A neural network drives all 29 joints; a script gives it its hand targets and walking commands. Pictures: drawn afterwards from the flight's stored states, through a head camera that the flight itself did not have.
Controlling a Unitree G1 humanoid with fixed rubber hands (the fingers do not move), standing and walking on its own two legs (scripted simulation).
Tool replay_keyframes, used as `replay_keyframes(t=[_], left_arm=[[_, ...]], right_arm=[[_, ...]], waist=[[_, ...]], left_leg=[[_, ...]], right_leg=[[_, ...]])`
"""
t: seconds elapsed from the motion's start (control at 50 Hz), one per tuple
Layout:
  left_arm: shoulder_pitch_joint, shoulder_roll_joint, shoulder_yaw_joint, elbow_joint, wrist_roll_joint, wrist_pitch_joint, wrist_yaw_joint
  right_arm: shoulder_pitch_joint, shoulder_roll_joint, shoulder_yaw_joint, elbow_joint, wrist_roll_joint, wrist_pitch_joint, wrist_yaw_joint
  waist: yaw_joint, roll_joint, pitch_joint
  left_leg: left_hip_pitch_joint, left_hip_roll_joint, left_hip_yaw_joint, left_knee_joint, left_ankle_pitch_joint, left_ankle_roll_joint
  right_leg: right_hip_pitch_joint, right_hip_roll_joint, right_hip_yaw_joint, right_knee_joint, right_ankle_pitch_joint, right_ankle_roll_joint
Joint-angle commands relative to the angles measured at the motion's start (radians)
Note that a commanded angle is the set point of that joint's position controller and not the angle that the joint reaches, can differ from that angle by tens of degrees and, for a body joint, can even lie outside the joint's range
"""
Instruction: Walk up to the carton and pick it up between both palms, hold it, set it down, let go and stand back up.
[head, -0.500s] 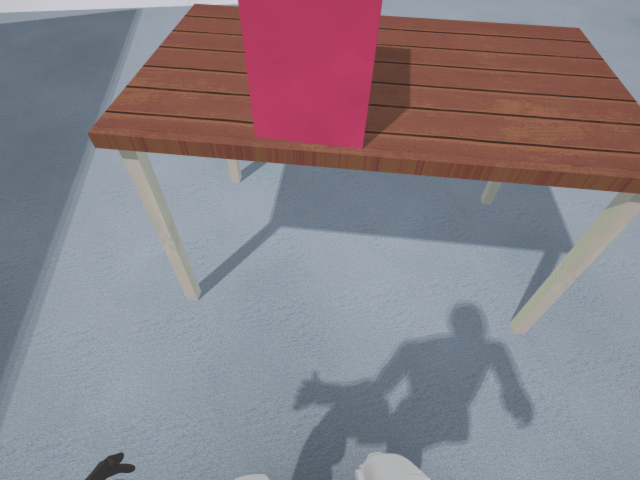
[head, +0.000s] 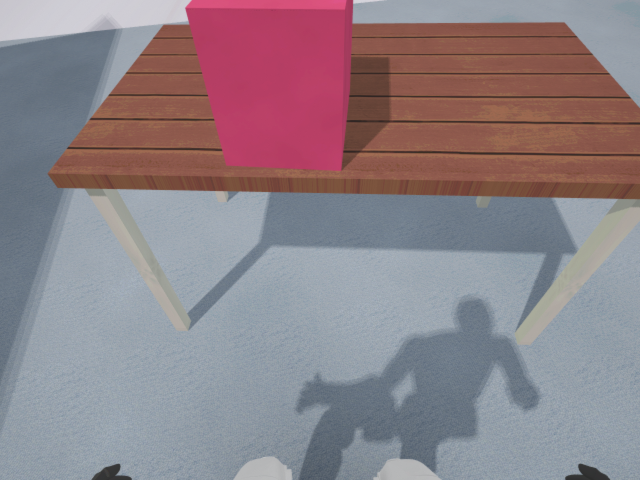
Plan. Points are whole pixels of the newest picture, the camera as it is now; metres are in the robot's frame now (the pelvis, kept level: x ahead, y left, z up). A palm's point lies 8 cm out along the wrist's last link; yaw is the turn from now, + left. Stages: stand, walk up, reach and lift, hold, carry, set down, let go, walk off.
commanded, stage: walk up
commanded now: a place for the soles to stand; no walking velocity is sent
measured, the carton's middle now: (289, 59) +0.82 +0.07 +0.13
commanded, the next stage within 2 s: none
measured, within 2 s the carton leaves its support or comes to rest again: neither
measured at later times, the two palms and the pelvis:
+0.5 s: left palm (115, 462) +0.16 +0.29 -0.09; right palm (624, 469) +0.15 -0.36 -0.09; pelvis +0.08 -0.03 +0.00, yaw -2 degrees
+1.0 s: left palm (138, 424) +0.22 +0.28 -0.11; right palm (619, 460) +0.16 -0.35 -0.09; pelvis +0.12 -0.03 +0.00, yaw -3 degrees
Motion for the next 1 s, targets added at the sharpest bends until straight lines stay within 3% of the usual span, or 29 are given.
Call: replay_keyframes(t=[0.0, 0.02, 0.04, 0.08, 0.12, 0.22, 0.26, 0.28, 0.3, 0.32, 0.34, 0.36, 0.38, 0.42, 0.52, 0.56, 0.58, 0.6, 0.62, 0.64, 0.7, 0.74, 0.82, 0.88, 0.9, 0.92, 0.94, 0.96, 0.98], left_arm=[[-0.085, 0.142, 0.076, -0.114, -0.011, -0.004, 0.006], [-0.106, 0.226, 0.080, -0.099, 0.003, -0.008, 0.017], [-0.067, 0.229, 0.077, -0.082, -0.003, -0.014, 0.015], [-0.013, 0.232, 0.083, -0.062, -0.006, -0.022, 0.008], [-0.017, 0.223, 0.085, -0.076, -0.003, -0.020, 0.003], [-0.061, 0.212, 0.077, -0.107, -0.009, -0.024, -0.011], [0.067, 0.200, 0.084, -0.065, -0.009, -0.036, -0.008], [0.175, 0.221, 0.101, -0.020, -0.003, -0.041, 0.004], [0.300, 0.280, 0.130, 0.020, 0.002, -0.047, 0.022], [0.271, 0.418, 0.154, 0.001, 0.009, -0.051, 0.036], [0.165, 0.440, 0.151, -0.028, -0.007, -0.045, 0.031], [0.100, 0.421, 0.147, -0.033, -0.014, -0.046, 0.033], [0.099, 0.389, 0.143, -0.021, -0.019, -0.047, 0.037], [0.099, 0.345, 0.134, -0.006, -0.011, -0.045, 0.037], [0.056, 0.360, 0.136, -0.022, 0.002, -0.032, 0.027], [-0.020, 0.327, 0.117, -0.043, -0.003, -0.020, 0.027], [-0.061, 0.255, 0.090, -0.053, -0.006, -0.014, 0.027], [-0.056, 0.141, 0.063, -0.072, -0.017, -0.011, 0.027], [-0.055, 0.190, 0.063, -0.063, -0.013, -0.012, 0.041], [-0.055, 0.243, 0.069, -0.052, -0.011, -0.015, 0.046], [0.020, 0.229, 0.072, -0.032, -0.014, -0.026, 0.037], [0.023, 0.205, 0.066, -0.046, -0.014, -0.022, 0.036], [-0.022, 0.197, 0.061, -0.078, -0.008, -0.023, 0.033], [0.122, 0.199, 0.076, -0.029, 0.000, -0.039, 0.038], [0.193, 0.230, 0.093, 0.000, 0.007, -0.042, 0.049], [0.245, 0.335, 0.123, 0.012, 0.021, -0.045, 0.062], [0.192, 0.421, 0.135, -0.012, 0.008, -0.043, 0.060], [0.115, 0.433, 0.136, -0.023, -0.001, -0.039, 0.056], [0.071, 0.397, 0.130, -0.023, -0.006, -0.040, 0.060]], right_arm=[[0.292, -0.365, -0.151, 0.024, -0.028, -0.052, -0.004], [0.213, -0.363, -0.147, 0.001, -0.015, -0.051, -0.007], [0.176, -0.334, -0.135, -0.010, -0.003, -0.051, -0.010], [0.159, -0.280, -0.117, -0.032, -0.004, -0.056, -0.013], [0.166, -0.262, -0.114, -0.054, -0.007, -0.052, -0.011], [0.132, -0.283, -0.116, -0.080, -0.006, -0.032, 0.000], [0.056, -0.272, -0.109, -0.098, -0.004, -0.017, 0.005], [0.056, -0.225, -0.094, -0.102, -0.008, -0.004, 0.005], [0.059, -0.159, -0.077, -0.108, -0.009, 0.003, 0.004], [0.057, -0.090, -0.047, -0.138, 0.008, 0.010, 0.007], [0.008, -0.197, -0.071, -0.124, 0.006, 0.027, -0.002], [-0.008, -0.246, -0.086, -0.104, -0.001, 0.029, -0.003], [-0.006, -0.245, -0.089, -0.087, -0.006, 0.028, 0.000], [0.030, -0.225, -0.095, -0.058, -0.011, 0.027, 0.011], [0.021, -0.236, -0.111, -0.045, -0.014, 0.019, 0.015], [0.124, -0.221, -0.114, -0.010, -0.014, 0.001, 0.005], [0.202, -0.217, -0.118, 0.019, -0.022, -0.014, -0.001], [0.257, -0.291, -0.131, 0.027, -0.036, -0.027, -0.008], [0.192, -0.360, -0.142, 0.006, -0.017, -0.026, -0.007], [0.144, -0.334, -0.133, -0.002, -0.007, -0.024, -0.008], [0.128, -0.256, -0.112, -0.032, -0.009, -0.031, -0.016], [0.127, -0.229, -0.108, -0.051, -0.011, -0.019, -0.015], [0.110, -0.241, -0.111, -0.075, -0.008, -0.001, -0.010], [0.016, -0.220, -0.096, -0.094, -0.004, 0.022, 0.000], [0.016, -0.169, -0.082, -0.096, -0.005, 0.030, -0.002], [0.000, -0.100, -0.061, -0.117, 0.006, 0.035, -0.003], [-0.025, -0.125, -0.060, -0.137, 0.007, 0.049, -0.006], [-0.058, -0.204, -0.081, -0.118, -0.002, 0.055, -0.017], [-0.046, -0.222, -0.090, -0.095, -0.005, 0.053, -0.015]], waist=[[-0.124, 0.229, -0.050], [-0.096, 0.031, 0.007], [-0.060, -0.025, -0.006], [-0.028, 0.038, -0.059], [-0.024, 0.082, -0.094], [-0.034, 0.186, -0.062], [0.045, 0.199, -0.126], [0.090, 0.112, -0.183], [0.154, -0.074, -0.204], [0.120, -0.365, -0.117], [0.083, -0.189, -0.036], [0.064, -0.093, 0.050], [0.062, -0.079, 0.072], [0.046, -0.164, 0.033], [0.049, -0.264, 0.020], [-0.024, -0.250, -0.055], [-0.081, -0.183, -0.080], [-0.106, 0.127, -0.078], [-0.082, 0.115, 0.013], [-0.057, -0.017, 0.023], [-0.017, 0.069, -0.091], [-0.015, 0.104, -0.116], [-0.031, 0.164, -0.095], [0.059, 0.168, -0.147], [0.089, 0.089, -0.169], [0.110, -0.178, -0.125], [0.087, -0.243, -0.077], [0.068, -0.121, 0.001], [0.052, -0.089, 0.051]], left_leg=[[0.448, 0.296, -0.666, -0.698, -0.531, 0.144], [0.401, 0.368, -0.704, -0.699, -0.451, 0.163], [0.401, 0.338, -0.612, -0.642, -0.230, 0.155], [0.450, 0.271, -0.412, -0.512, 0.196, 0.167], [0.434, 0.260, -0.291, -0.460, 0.396, 0.203], [0.301, 0.257, -0.193, -0.443, 0.253, 0.241], [0.196, 0.208, -0.091, -0.314, 0.312, 0.194], [0.092, 0.155, -0.043, -0.130, 0.299, 0.163], [-0.111, 0.081, 0.009, 0.191, 0.256, 0.126], [-0.414, -0.077, 0.010, 0.379, -0.145, 0.054], [-0.430, -0.053, -0.104, 0.405, -0.198, 0.049], [-0.440, -0.010, -0.117, 0.380, -0.146, 0.038], [-0.430, 0.014, -0.116, 0.328, -0.104, 0.034], [-0.319, 0.011, -0.104, 0.220, -0.107, 0.042], [-0.189, -0.013, -0.069, 0.021, -0.181, 0.049], [0.064, -0.033, -0.035, -0.176, -0.036, 0.069], [0.252, -0.039, -0.085, -0.308, -0.049, 0.081], [0.365, 0.159, -0.475, -0.566, -0.314, 0.105], [0.325, 0.335, -0.679, -0.686, -0.311, 0.135], [0.310, 0.326, -0.636, -0.650, -0.150, 0.131], [0.433, 0.232, -0.360, -0.446, 0.499, 0.143], [0.418, 0.214, -0.233, -0.377, 0.695, 0.173], [0.304, 0.238, -0.200, -0.370, 0.550, 0.237], [0.110, 0.160, -0.084, -0.212, 0.364, 0.181], [-0.016, 0.112, -0.049, -0.058, 0.264, 0.149], [-0.247, 0.003, 0.014, 0.224, 0.087, 0.084], [-0.384, -0.086, -0.042, 0.274, -0.235, 0.048], [-0.383, -0.039, -0.112, 0.294, -0.262, 0.043], [-0.376, -0.014, -0.115, 0.256, -0.211, 0.038]], right_leg=[[-0.585, 0.111, -0.005, 0.312, -0.153, -0.039], [-0.611, 0.021, 0.037, 0.393, -0.089, -0.019], [-0.565, -0.011, 0.039, 0.390, -0.021, -0.009], [-0.475, -0.052, 0.019, 0.310, 0.000, 0.001], [-0.396, -0.066, -0.034, 0.224, -0.055, 0.006], [-0.252, -0.098, -0.102, -0.014, -0.054, -0.011], [-0.018, -0.066, -0.155, -0.196, 0.035, -0.022], [0.174, -0.021, -0.154, -0.220, 0.052, -0.022], [0.370, -0.032, 0.010, -0.277, -0.046, -0.038], [0.348, -0.310, 0.697, -0.560, -0.348, -0.129], [0.222, -0.402, 0.908, -0.683, -0.546, -0.214], [0.200, -0.409, 0.861, -0.636, -0.531, -0.250], [0.197, -0.366, 0.763, -0.576, -0.406, -0.249], [0.155, -0.289, 0.619, -0.509, -0.271, -0.224], [0.070, -0.307, 0.575, -0.441, -0.248, -0.262], [-0.053, -0.248, 0.425, -0.288, -0.095, -0.214], [-0.202, -0.171, 0.275, -0.109, -0.014, -0.157], [-0.416, 0.009, 0.070, 0.223, -0.044, -0.062], [-0.538, 0.048, -0.013, 0.345, -0.138, -0.013], [-0.509, 0.000, 0.032, 0.367, -0.084, -0.005], [-0.394, -0.046, 0.007, 0.270, -0.041, 0.005], [-0.323, -0.048, -0.050, 0.185, -0.076, 0.000], [-0.222, -0.069, -0.118, 0.042, -0.077, -0.018], [0.097, -0.015, -0.156, -0.212, 0.043, -0.034], [0.232, 0.000, -0.078, -0.235, 0.020, -0.044], [0.300, -0.190, 0.346, -0.378, -0.069, -0.107], [0.224, -0.386, 0.809, -0.568, -0.205, -0.233], [0.173, -0.433, 0.838, -0.581, -0.270, -0.285], [0.162, -0.400, 0.765, -0.526, -0.232, -0.297]])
